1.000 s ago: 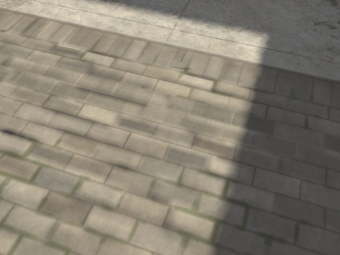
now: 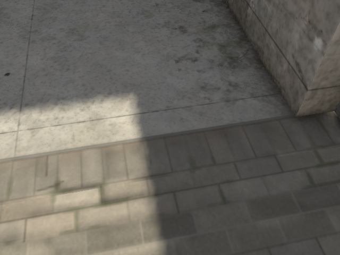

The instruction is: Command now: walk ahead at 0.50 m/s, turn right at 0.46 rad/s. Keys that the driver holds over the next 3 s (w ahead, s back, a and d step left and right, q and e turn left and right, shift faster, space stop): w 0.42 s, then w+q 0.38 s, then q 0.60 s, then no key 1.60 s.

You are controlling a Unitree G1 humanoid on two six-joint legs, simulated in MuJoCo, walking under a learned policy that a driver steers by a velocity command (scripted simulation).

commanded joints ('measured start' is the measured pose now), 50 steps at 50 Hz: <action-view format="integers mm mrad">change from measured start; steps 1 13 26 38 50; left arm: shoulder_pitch -69 -311 -72 -72 -10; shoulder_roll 115 7 81 115 129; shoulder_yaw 28 -16 19 40 17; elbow -102 -176 -91 18 -11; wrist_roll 15 11 32 39 28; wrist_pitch -18 -44 -53 -84 -58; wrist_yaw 0 -42 -38 -9 -8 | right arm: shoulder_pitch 124 224 152 -22 210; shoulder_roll -103 -174 -148 -43 -261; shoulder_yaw -30 -38 -17 -6 -84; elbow -11 90 60 3 -96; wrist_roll -8 26 35 21 -8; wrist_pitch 7 22 19 68 78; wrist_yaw -2 -9 -9 14 12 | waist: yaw -81 -116 18 12 -127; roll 89 102 -49 -6 103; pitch -20 33 -73 69 -494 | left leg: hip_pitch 362 315 -320 -274 750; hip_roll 310 241 149 139 394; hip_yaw -410 -67 -94 -59 -623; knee -285 -378 667 216 -75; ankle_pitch -100 235 -175 279 759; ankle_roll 158 168 3 -23 410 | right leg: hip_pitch -409 -285 341 240 -322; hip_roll -122 -140 -353 -299 -42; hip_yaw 9 -141 172 -258 -18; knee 120 -457 -857 -1008 374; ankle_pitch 127 472 345 550 -200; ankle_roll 13 28 -205 -137 94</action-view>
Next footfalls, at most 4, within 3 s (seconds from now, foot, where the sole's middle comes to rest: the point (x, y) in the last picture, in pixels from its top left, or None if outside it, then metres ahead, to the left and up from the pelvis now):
0.42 right None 0.37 -0.16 -0.76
0.94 left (162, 211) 0.66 0.08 -0.77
1.42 right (209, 191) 0.76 -0.12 -0.76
1.76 left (158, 227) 0.59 0.09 -0.76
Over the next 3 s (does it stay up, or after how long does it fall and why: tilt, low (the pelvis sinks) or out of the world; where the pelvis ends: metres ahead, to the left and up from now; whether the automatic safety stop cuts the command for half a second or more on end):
stays up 0.63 -0.02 0.01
